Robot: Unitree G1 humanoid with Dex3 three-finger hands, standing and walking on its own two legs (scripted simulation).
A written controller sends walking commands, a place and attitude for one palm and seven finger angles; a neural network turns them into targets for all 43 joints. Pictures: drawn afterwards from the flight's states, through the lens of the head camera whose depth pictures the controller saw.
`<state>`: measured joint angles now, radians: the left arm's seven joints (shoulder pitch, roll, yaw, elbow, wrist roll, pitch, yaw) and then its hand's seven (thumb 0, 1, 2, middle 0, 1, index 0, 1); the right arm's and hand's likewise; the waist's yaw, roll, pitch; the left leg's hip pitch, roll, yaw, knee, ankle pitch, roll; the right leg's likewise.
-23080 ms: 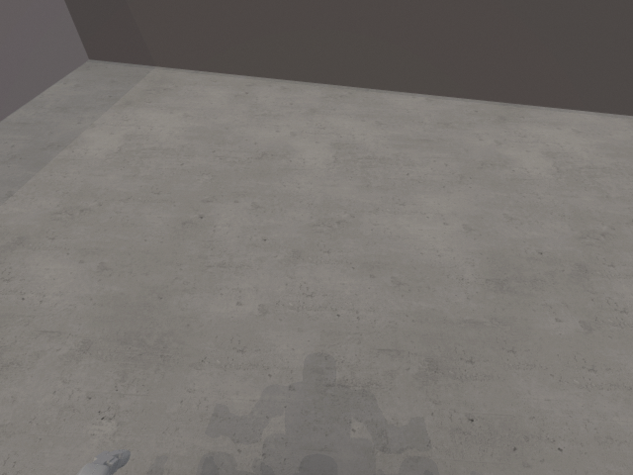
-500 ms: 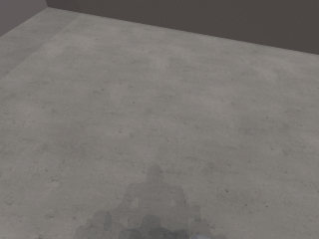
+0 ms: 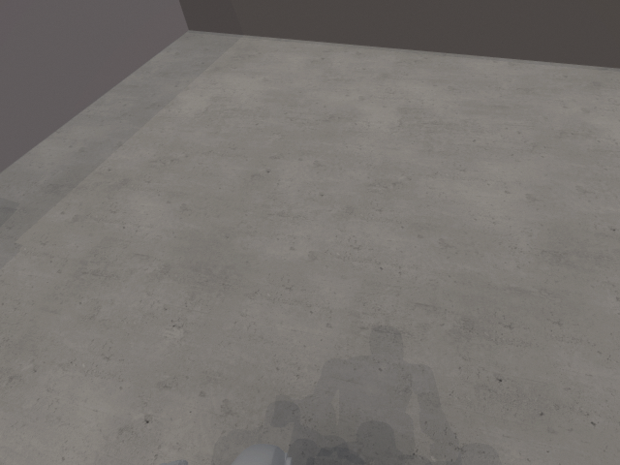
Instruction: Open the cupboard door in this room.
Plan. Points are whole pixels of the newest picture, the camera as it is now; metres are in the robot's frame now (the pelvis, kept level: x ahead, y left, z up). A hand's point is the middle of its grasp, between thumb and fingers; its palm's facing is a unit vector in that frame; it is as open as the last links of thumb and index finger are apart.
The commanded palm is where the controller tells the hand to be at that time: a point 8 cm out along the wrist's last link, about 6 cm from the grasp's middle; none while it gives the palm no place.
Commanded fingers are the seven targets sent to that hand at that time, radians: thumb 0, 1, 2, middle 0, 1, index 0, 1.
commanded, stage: turn or walk to find it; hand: left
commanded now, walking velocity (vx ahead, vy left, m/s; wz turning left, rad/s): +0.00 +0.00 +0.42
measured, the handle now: out of the picture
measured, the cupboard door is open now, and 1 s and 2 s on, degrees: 0 0 0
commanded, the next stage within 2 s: stand and wait in 0.06 s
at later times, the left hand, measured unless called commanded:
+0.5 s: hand out of the picture -0.04 +0.27 -0.18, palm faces +0.29 -0.93 -0.23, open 7.4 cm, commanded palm none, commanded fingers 0.00 0.90 0.90 -0.20 -0.30 -0.20 -0.30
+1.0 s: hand out of the picture +0.00 +0.22 -0.14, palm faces +0.44 -0.85 -0.29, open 7.4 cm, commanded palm none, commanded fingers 0.00 0.90 0.90 -0.20 -0.30 -0.20 -0.30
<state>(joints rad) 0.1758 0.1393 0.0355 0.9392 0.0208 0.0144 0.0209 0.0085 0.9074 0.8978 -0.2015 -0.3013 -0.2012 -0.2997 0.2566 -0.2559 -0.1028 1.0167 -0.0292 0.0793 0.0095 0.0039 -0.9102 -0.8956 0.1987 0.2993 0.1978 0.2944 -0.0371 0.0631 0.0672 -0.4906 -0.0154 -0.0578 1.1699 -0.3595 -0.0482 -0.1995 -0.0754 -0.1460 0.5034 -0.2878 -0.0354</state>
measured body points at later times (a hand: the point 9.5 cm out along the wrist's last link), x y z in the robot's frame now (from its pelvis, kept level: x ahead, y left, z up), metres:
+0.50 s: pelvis -0.02 +0.06 +0.00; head +0.01 +0.09 +0.45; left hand -0.05 +0.32 -0.16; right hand +0.15 -0.16 -0.13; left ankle -0.05 +0.14 -0.74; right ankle -0.01 -0.10 -0.66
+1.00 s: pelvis -0.01 +0.00 +0.00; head +0.04 -0.03 +0.44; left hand -0.02 +0.26 -0.12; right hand +0.13 -0.22 -0.17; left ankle -0.11 +0.12 -0.65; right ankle +0.03 -0.09 -0.74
